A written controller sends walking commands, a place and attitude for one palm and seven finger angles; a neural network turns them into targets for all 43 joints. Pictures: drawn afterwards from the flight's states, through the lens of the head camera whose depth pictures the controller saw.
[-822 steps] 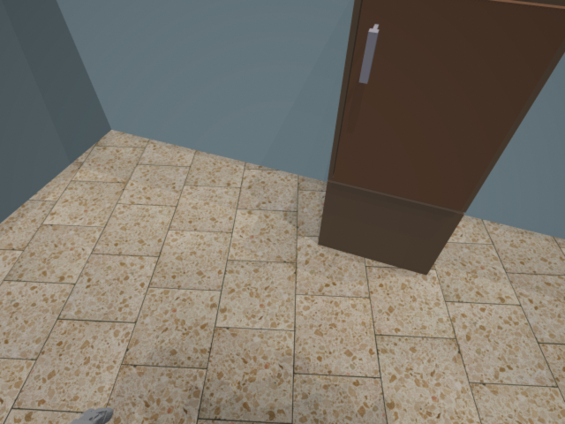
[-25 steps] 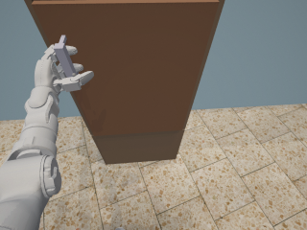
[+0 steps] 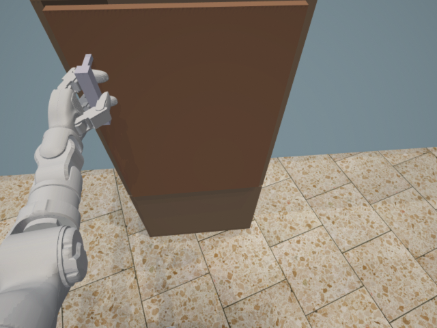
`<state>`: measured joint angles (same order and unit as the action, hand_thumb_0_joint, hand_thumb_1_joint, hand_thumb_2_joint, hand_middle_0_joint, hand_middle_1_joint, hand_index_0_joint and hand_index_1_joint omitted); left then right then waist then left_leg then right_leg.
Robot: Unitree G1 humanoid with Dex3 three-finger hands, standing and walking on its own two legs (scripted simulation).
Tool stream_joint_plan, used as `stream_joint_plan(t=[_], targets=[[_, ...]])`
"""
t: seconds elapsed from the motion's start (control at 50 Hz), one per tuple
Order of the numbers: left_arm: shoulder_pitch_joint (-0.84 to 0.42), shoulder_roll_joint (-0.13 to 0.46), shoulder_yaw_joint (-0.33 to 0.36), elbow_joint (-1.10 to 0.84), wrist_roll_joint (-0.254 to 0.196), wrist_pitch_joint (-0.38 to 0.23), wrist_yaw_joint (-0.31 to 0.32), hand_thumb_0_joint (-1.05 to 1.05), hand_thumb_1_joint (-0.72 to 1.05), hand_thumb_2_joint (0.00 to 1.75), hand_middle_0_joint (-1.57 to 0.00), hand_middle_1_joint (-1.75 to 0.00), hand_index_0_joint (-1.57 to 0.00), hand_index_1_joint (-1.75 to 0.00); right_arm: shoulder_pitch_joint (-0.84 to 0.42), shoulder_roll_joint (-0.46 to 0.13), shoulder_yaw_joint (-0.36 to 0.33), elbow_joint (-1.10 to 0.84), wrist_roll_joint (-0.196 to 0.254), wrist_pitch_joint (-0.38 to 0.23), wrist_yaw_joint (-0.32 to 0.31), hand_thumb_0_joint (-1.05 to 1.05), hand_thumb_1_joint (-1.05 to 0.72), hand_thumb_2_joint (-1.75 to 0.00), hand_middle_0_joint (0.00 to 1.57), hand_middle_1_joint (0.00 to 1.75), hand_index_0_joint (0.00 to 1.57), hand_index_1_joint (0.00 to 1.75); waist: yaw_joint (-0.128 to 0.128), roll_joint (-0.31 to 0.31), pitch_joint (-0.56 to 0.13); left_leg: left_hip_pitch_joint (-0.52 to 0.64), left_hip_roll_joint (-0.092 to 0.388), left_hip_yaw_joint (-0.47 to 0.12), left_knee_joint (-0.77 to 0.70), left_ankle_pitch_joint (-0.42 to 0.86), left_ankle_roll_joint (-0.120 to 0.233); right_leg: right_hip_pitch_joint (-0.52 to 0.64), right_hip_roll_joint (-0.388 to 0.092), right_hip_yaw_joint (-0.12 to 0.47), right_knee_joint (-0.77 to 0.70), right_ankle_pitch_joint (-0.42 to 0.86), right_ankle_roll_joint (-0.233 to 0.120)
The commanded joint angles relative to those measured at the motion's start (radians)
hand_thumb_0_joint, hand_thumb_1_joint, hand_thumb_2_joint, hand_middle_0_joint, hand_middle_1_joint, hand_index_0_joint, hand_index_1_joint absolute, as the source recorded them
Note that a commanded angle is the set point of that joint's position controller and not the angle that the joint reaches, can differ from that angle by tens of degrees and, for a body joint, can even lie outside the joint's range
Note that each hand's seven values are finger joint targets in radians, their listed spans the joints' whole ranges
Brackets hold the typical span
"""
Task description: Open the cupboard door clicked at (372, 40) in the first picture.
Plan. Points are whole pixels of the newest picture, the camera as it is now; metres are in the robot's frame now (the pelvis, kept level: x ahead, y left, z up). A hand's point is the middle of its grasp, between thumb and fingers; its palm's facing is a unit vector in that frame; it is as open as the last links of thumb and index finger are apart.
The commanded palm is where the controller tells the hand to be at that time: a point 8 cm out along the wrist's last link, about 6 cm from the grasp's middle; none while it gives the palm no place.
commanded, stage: pull the door open along its arc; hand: left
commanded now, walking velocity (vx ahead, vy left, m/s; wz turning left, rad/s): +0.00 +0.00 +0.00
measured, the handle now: (96, 90) +0.53 +0.21 +0.14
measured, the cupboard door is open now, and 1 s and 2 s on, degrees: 0 37 36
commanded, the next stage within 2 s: open thumb and fingers to let go in 0.96 s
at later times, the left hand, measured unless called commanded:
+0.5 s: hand (117, 158) +0.36 +0.15 +0.14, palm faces +0.22 -0.97 +0.09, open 6.2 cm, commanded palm +0.30 +0.20 +0.14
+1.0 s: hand (170, 213) +0.26 +0.06 +0.14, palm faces +0.37 -0.93 +0.01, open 6.2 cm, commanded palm +0.20 +0.10 +0.14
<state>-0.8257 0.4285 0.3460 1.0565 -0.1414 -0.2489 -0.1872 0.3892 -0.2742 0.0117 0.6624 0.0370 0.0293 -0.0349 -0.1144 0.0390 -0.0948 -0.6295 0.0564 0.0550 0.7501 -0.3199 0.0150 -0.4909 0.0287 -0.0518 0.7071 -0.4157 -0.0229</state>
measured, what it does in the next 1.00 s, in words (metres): stands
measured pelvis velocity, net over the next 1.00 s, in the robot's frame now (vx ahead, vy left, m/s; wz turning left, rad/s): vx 0.01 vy -0.03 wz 0.06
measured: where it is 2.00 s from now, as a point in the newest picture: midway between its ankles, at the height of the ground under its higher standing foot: outside the picture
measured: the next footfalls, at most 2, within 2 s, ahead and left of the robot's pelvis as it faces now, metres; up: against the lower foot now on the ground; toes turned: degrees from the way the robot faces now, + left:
none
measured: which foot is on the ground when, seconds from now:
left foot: down 0.00-1.00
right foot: down 0.00-1.00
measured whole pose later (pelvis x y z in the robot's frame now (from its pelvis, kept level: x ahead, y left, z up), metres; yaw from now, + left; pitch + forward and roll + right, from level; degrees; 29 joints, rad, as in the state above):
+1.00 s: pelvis +0.01 -0.03 +0.02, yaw +3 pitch -2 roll +1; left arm 0.23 -0.06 -0.25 -0.28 0.01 0.16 0.48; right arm 0.16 -0.19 0.03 0.59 -0.02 0.12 0.01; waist 0.01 0.06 -0.05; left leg -0.27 0.04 0.01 0.59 -0.28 -0.03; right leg -0.12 0.02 -0.10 0.57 -0.41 -0.06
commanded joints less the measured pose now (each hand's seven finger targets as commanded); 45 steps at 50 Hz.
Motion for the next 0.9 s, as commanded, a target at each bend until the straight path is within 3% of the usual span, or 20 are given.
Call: stream_joint_plan(t=[0.0,0.04,0.14,0.2,0.26,0.28,0.3,0.32,0.34,0.38,0.42,0.44,0.46,0.48,0.52,0.58,0.68,0.7,0.84,0.88], targets=[[-0.333,0.233,0.036,-0.275,-0.030,-0.065,-0.015,0.00,0.90,0.90,-0.40,-1.35,-0.40,-1.35,0.057,-0.158,-0.061,-0.111,0.002,-0.024,-0.009,0.00,-0.90,-0.90,0.20,0.30,0.20,0.30,0.035,0.011,-0.377,0.387,-0.038,-0.063,-0.043,0.377,0.029,0.035,0.028,0.022,-0.078,0.478,0.011],[-0.258,0.230,0.040,-0.332,-0.040,-0.056,-0.017,0.00,0.90,0.90,-0.40,-1.35,-0.40,-1.35,0.046,-0.157,-0.061,-0.130,0.003,-0.023,-0.007,0.00,-0.90,-0.90,0.20,0.30,0.20,0.30,0.054,0.023,-0.395,0.397,-0.041,-0.060,-0.045,0.409,0.030,0.070,0.029,0.020,-0.075,0.503,0.007],[-0.010,0.191,0.039,-0.503,-0.077,-0.004,-0.021,0.00,0.90,0.90,-0.40,-1.35,-0.40,-1.35,-0.006,-0.146,-0.060,-0.183,0.015,-0.028,-0.002,0.00,-0.90,-0.90,0.20,0.30,0.20,0.30,0.099,-0.003,-0.363,0.381,-0.046,-0.034,-0.071,0.430,0.036,0.157,0.025,0.024,-0.091,0.578,0.010],[0.134,0.150,0.032,-0.644,-0.101,0.035,-0.018,0.00,0.90,0.90,-0.40,-1.35,-0.40,-1.35,-0.050,-0.132,-0.061,-0.211,0.025,-0.038,0.000,0.00,-0.90,-0.90,0.20,0.30,0.20,0.30,0.117,-0.037,-0.339,0.388,-0.045,-0.024,-0.094,0.443,0.035,0.195,0.021,0.022,-0.099,0.626,0.016],[0.273,0.121,0.026,-0.785,-0.115,0.072,-0.004,0.00,0.90,0.90,-0.40,-1.35,-0.40,-1.35,-0.099,-0.121,-0.053,-0.234,0.030,-0.047,0.004,0.00,-0.90,-0.90,0.20,0.30,0.20,0.30,0.136,-0.011,-0.300,0.392,-0.048,-0.015,-0.110,0.449,0.033,0.223,0.014,0.021,-0.107,0.651,0.017],[0.310,0.104,0.019,-0.821,-0.115,0.086,0.005,0.00,0.90,0.90,-0.40,-1.35,-0.40,-1.35,-0.111,-0.116,-0.052,-0.240,0.030,-0.049,0.004,0.00,-0.90,-0.90,0.20,0.30,0.20,0.30,0.136,-0.028,-0.289,0.398,-0.047,-0.017,-0.117,0.446,0.031,0.222,0.016,0.016,-0.109,0.641,0.017],[0.311,0.082,0.074,-0.892,-0.139,0.106,0.070,0.00,0.90,0.90,-0.40,-1.35,-0.40,-1.35,-0.142,-0.096,-0.050,-0.247,0.029,-0.057,0.005,0.00,-0.90,-0.90,0.20,0.30,0.20,0.30,0.174,-0.022,-0.291,0.392,-0.050,-0.012,-0.123,0.432,0.025,0.229,0.015,0.012,-0.118,0.622,0.017],[0.355,0.025,0.063,-0.930,-0.139,0.134,0.137,0.00,0.90,0.90,-0.40,-1.35,-0.40,-1.35,-0.164,-0.084,-0.046,-0.249,0.025,-0.064,0.009,0.00,-0.90,-0.90,0.20,0.30,0.20,0.30,0.181,-0.029,-0.273,0.392,-0.050,-0.010,-0.136,0.416,0.018,0.236,0.015,0.005,-0.126,0.596,0.016],[0.398,0.000,0.052,-0.950,-0.122,0.155,0.195,0.00,0.90,0.90,-0.40,-1.35,-0.40,-1.35,-0.174,-0.082,-0.044,-0.245,0.023,-0.069,0.011,0.00,-0.90,-0.90,0.20,0.30,0.20,0.30,0.174,-0.068,-0.241,0.383,-0.047,-0.014,-0.141,0.395,0.018,0.233,0.016,-0.002,-0.135,0.562,0.017],[0.434,-0.072,0.030,-1.028,-0.099,0.195,0.303,0.00,0.90,0.90,-0.40,-1.35,-0.40,-1.35,-0.212,-0.069,-0.041,-0.241,0.015,-0.069,0.016,0.00,-0.90,-0.90,0.20,0.30,0.20,0.30,0.177,-0.062,-0.215,0.393,-0.046,-0.012,-0.156,0.373,0.011,0.226,0.011,-0.002,-0.149,0.537,0.019],[0.458,-0.151,-0.037,-1.091,-0.057,0.231,0.398,0.00,0.90,0.90,-0.40,-1.35,-0.40,-1.35,-0.240,-0.061,-0.036,-0.234,0.001,-0.061,0.020,0.00,-0.90,-0.90,0.20,0.30,0.20,0.30,0.167,-0.055,-0.202,0.413,-0.044,-0.015,-0.162,0.370,0.006,0.229,0.006,-0.003,-0.155,0.522,0.017],[0.455,-0.154,-0.056,-1.109,-0.025,0.245,0.446,0.00,0.90,0.90,-0.40,-1.35,-0.40,-1.35,-0.249,-0.063,-0.036,-0.230,-0.009,-0.054,0.019,0.00,-0.90,-0.90,0.20,0.30,0.20,0.30,0.153,-0.104,-0.185,0.411,-0.040,-0.022,-0.161,0.363,0.010,0.232,0.003,-0.002,-0.164,0.506,0.020],[0.479,-0.197,-0.093,-1.150,-0.001,0.264,0.489,0.00,0.90,0.90,-0.40,-1.35,-0.40,-1.35,-0.270,-0.053,-0.033,-0.236,-0.014,-0.046,0.022,0.00,-0.90,-0.90,0.20,0.30,0.20,0.30,0.163,-0.064,-0.191,0.427,-0.042,-0.017,-0.166,0.367,0.008,0.239,-0.005,0.006,-0.166,0.514,0.019],[0.485,-0.240,-0.134,-1.204,0.020,0.280,0.532,0.00,0.90,0.90,-0.40,-1.35,-0.40,-1.35,-0.286,-0.046,-0.031,-0.239,-0.022,-0.038,0.024,0.00,-0.90,-0.90,0.20,0.30,0.20,0.30,0.158,-0.050,-0.205,0.447,-0.043,-0.017,-0.164,0.381,0.007,0.248,-0.009,0.004,-0.166,0.526,0.017],[0.539,-0.318,-0.204,-1.264,0.057,0.320,0.616,0.00,0.90,0.90,-0.40,-1.35,-0.40,-1.35,-0.311,-0.034,-0.025,-0.240,-0.034,-0.022,0.028,0.00,-0.90,-0.90,0.20,0.30,0.20,0.30,0.159,-0.055,-0.195,0.458,-0.041,-0.022,-0.166,0.383,0.002,0.263,-0.017,0.004,-0.177,0.527,0.014],[0.555,-0.401,-0.311,-1.315,0.113,0.365,0.693,0.00,0.90,0.90,-0.40,-1.35,-0.40,-1.35,-0.338,-0.027,-0.021,-0.236,-0.051,0.006,0.026,0.00,-0.90,-0.90,0.20,0.30,0.20,0.30,0.135,-0.072,-0.151,0.466,-0.040,-0.030,-0.173,0.353,0.002,0.265,-0.031,0.009,-0.203,0.513,0.015],[0.610,-0.498,-0.463,-1.391,0.169,0.372,0.703,0.00,0.90,0.90,-0.40,-1.35,-0.40,-1.35,-0.368,-0.011,-0.020,-0.235,-0.063,0.035,0.019,0.00,-0.90,-0.90,0.20,0.30,0.20,0.30,0.117,-0.105,-0.121,0.505,-0.042,-0.042,-0.174,0.355,0.006,0.282,-0.047,0.021,-0.229,0.553,0.017],[0.637,-0.512,-0.488,-1.411,0.176,0.370,0.697,0.00,0.90,0.90,-0.40,-1.35,-0.40,-1.35,-0.373,-0.007,-0.019,-0.237,-0.063,0.039,0.020,0.00,-0.90,-0.90,0.20,0.30,0.20,0.30,0.121,-0.080,-0.125,0.514,-0.043,-0.042,-0.173,0.361,0.005,0.286,-0.048,0.022,-0.227,0.566,0.014],[0.832,-0.578,-0.598,-1.486,0.197,0.358,0.683,0.00,0.90,0.90,-0.40,-1.35,-0.40,-1.35,-0.401,0.010,-0.017,-0.250,-0.061,0.037,0.032,0.00,-0.90,-0.90,0.20,0.30,0.20,0.30,0.136,-0.127,-0.072,0.515,-0.045,-0.057,-0.165,0.345,0.010,0.288,-0.056,0.024,-0.244,0.572,0.017],[0.880,-0.594,-0.624,-1.541,0.189,0.354,0.682,0.00,0.90,0.90,-0.40,-1.35,-0.40,-1.35,-0.411,0.012,-0.016,-0.257,-0.059,0.035,0.040,0.00,-0.90,-0.90,0.20,0.30,0.20,0.30,0.141,-0.102,-0.081,0.512,-0.047,-0.057,-0.162,0.341,0.009,0.294,-0.059,0.025,-0.238,0.570,0.015]])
